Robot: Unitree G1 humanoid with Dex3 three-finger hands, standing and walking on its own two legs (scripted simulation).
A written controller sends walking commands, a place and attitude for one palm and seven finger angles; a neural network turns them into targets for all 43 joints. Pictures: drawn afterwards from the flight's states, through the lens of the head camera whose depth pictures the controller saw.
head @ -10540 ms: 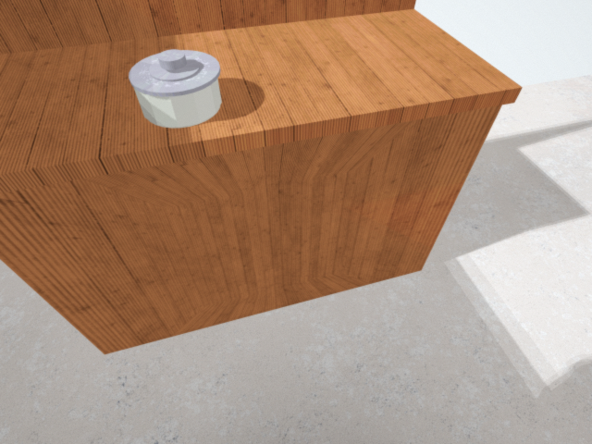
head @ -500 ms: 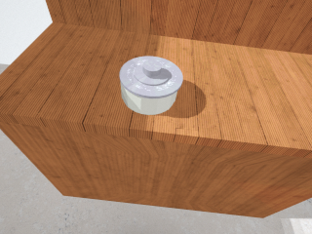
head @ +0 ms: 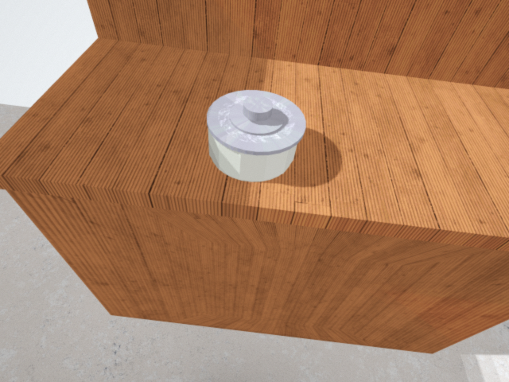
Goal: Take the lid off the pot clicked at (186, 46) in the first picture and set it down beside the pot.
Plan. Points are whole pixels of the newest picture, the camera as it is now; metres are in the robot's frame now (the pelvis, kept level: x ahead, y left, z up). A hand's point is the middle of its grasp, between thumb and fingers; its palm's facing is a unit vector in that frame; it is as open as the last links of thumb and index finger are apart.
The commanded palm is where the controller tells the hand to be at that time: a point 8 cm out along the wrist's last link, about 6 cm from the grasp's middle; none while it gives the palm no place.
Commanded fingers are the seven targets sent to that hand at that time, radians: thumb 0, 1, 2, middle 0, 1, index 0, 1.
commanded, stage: look again from close up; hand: left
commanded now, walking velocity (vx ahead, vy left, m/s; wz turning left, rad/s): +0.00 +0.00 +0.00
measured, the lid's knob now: (257, 108) +0.52 +0.05 +0.16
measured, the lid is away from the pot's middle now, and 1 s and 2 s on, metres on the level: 0.00 0.00 0.00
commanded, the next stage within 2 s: lift the closed hand beside the body in 0.22 s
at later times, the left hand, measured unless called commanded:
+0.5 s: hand (134, 379) +0.13 +0.19 -0.06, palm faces +0.19 -0.94 -0.30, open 6.7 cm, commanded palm +0.08 +0.23 -0.02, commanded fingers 0.00 0.90 0.90 -0.64 -0.78 -0.64 -0.78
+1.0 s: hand (108, 360) +0.13 +0.18 +0.07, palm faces +0.31 -0.87 -0.38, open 3.0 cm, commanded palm +0.08 +0.22 +0.12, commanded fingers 0.00 0.90 0.90 -1.30 -1.50 -1.30 -1.50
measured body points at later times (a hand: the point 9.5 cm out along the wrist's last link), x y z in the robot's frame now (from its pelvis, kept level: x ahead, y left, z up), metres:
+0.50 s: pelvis -0.01 -0.01 +0.00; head -0.01 -0.01 +0.45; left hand +0.12 +0.23 -0.04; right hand +0.10 -0.24 -0.12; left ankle +0.06 +0.06 -0.74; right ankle -0.06 -0.14 -0.74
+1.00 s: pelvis +0.00 -0.05 +0.00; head -0.02 -0.07 +0.45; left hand +0.11 +0.23 +0.10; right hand +0.21 -0.26 -0.06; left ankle +0.06 +0.06 -0.74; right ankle -0.06 -0.14 -0.74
